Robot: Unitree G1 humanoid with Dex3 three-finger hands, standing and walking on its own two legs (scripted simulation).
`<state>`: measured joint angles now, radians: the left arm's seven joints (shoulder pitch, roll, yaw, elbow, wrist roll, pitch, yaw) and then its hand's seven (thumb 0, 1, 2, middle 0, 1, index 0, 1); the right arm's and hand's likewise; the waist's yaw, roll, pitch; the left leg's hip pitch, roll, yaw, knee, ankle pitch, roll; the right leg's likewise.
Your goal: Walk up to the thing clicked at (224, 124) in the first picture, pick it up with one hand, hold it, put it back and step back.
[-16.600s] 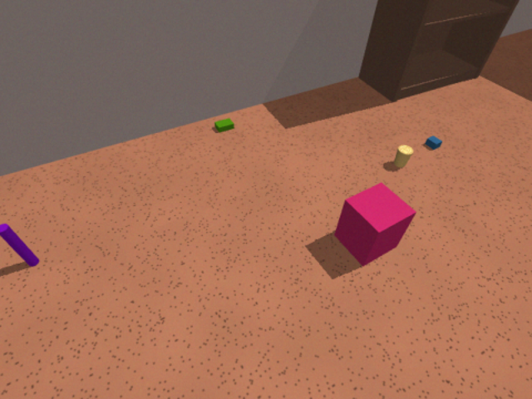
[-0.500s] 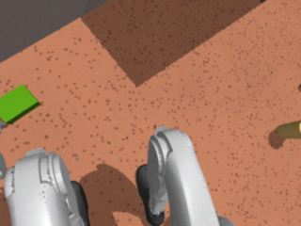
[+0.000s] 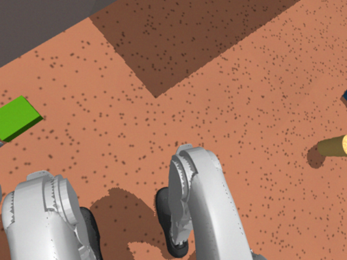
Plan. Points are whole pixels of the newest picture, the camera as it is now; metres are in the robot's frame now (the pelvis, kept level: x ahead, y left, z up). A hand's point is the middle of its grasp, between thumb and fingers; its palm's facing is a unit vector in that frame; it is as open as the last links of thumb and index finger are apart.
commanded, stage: rise first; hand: left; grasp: from above
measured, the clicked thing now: (14, 118) +0.46 +0.30 -0.29
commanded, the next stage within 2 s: approach in 0.44 s
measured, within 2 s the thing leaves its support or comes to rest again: neither
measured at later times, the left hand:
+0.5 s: hand out of the picture +0.41 +0.35 -0.20, palm faces -0.31 -0.33 -0.89, open 13.4 cm
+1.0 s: hand (2, 95) +0.48 +0.28 -0.16, palm faces -0.28 -0.29 -0.92, open 14.3 cm
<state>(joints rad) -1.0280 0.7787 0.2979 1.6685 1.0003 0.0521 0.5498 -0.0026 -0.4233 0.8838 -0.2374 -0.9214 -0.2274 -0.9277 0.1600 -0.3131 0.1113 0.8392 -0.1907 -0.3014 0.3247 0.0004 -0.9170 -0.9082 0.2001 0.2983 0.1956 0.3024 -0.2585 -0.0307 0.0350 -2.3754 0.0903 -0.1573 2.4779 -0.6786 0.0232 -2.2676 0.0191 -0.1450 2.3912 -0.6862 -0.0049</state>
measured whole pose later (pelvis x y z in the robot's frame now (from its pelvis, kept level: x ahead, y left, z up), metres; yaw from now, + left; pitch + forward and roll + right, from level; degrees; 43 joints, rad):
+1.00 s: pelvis +0.00 +0.00 +0.00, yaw -1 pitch +33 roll -9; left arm -1.19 0.75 0.26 1.78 1.02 0.15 0.61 0.00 -0.59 1.02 -0.11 -1.03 -0.08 -1.05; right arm 0.15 -0.33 0.14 0.82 -0.21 -0.32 0.36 0.00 -0.91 -0.90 0.20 0.30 0.19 0.30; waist -0.35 0.01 0.00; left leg -2.39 0.09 -0.16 2.46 -0.67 0.02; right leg -2.29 0.03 -0.15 2.37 -0.67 0.00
